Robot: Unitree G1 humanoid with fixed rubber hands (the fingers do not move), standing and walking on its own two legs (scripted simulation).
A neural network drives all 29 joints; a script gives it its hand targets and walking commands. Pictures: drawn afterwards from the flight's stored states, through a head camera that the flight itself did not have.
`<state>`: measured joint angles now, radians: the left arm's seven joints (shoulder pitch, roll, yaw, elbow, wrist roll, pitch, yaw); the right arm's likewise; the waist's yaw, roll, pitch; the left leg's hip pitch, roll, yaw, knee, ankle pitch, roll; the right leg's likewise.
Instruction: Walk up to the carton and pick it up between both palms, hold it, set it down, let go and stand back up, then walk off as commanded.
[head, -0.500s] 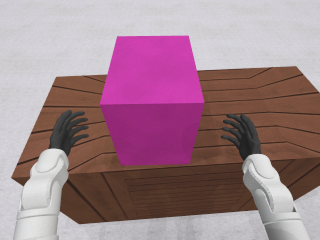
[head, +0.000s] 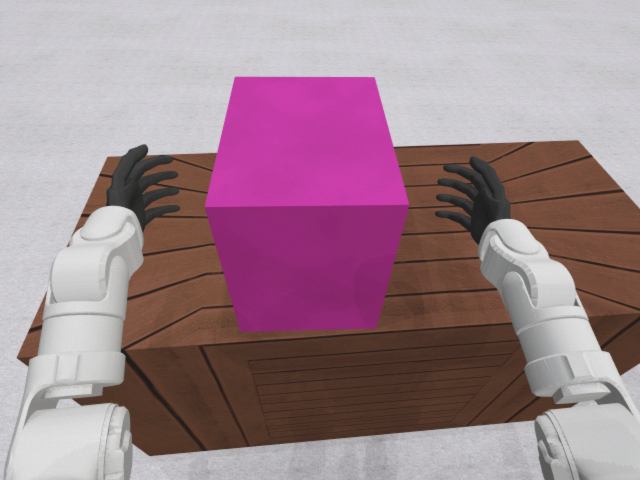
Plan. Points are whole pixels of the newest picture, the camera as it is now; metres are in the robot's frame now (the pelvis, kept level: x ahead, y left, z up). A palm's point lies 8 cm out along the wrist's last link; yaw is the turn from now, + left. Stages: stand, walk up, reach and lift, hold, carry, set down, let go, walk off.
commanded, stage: reach and lift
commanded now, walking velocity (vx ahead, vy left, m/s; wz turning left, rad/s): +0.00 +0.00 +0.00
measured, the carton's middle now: (307, 205) +0.51 +0.05 +0.03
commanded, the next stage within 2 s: none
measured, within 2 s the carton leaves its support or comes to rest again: neither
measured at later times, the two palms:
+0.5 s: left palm (126, 147) +0.42 +0.26 +0.20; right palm (482, 158) +0.44 -0.18 +0.18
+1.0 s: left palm (158, 193) +0.43 +0.24 +0.12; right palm (450, 199) +0.45 -0.16 +0.11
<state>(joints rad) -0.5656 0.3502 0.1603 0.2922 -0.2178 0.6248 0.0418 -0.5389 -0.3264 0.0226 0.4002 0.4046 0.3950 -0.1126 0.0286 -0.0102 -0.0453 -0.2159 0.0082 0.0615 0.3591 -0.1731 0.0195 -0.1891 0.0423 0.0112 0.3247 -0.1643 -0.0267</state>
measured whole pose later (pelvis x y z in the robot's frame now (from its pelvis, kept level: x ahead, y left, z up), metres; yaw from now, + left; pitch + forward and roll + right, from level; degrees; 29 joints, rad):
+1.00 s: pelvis +0.01 +0.00 +0.00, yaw +1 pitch +10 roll -1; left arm -0.89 0.32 0.07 0.98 -0.20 0.18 0.02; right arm -0.85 -0.26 0.02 0.96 0.31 0.13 -0.10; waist 0.04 0.02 -0.12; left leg -0.41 0.01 0.02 0.43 -0.20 0.01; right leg -0.34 0.05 -0.01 0.34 -0.17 -0.03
